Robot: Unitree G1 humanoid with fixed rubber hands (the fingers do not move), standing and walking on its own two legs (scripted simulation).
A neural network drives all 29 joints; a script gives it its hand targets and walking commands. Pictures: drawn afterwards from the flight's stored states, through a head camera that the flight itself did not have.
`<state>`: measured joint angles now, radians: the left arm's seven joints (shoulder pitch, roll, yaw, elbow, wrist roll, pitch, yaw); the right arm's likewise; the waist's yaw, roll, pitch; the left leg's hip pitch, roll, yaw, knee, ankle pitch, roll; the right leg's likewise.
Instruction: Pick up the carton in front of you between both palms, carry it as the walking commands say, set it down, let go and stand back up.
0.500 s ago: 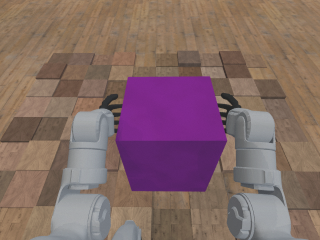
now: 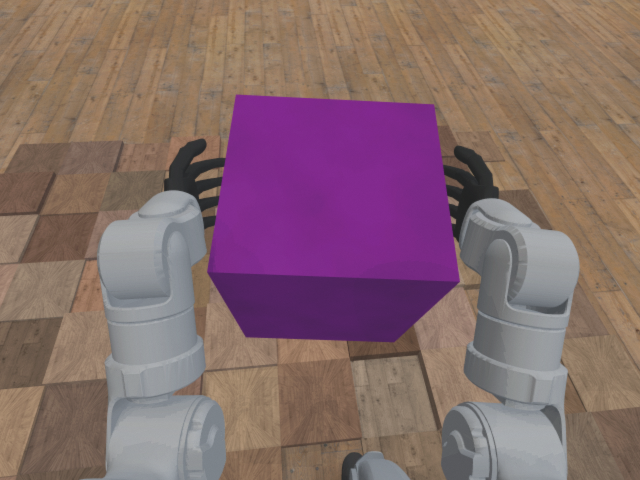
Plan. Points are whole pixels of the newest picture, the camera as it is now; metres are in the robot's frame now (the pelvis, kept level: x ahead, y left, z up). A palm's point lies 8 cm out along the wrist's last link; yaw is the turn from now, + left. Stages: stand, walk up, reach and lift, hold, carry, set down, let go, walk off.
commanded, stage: carry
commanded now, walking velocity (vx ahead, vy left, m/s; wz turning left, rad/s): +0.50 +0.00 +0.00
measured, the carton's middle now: (326, 237) +0.40 -0.02 +0.09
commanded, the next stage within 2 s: none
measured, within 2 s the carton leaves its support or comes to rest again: neither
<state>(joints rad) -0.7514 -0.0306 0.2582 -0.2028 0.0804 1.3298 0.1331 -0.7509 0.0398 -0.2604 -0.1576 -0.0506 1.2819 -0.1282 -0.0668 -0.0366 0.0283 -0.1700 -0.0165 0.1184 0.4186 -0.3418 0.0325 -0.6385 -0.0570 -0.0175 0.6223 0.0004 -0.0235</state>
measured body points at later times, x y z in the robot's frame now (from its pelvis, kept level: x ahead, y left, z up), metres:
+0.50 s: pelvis +0.32 -0.04 -0.04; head +0.38 -0.05 +0.40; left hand +0.69 +0.11 +0.05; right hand +0.69 -0.19 +0.05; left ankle +0.45 +0.05 -0.75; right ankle +0.18 -0.11 -0.76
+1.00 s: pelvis +0.60 -0.08 +0.00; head +0.62 -0.09 +0.45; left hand +0.99 +0.07 +0.19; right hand +1.00 -0.23 +0.19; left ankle +0.55 +0.04 -0.66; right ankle +0.60 -0.15 -0.74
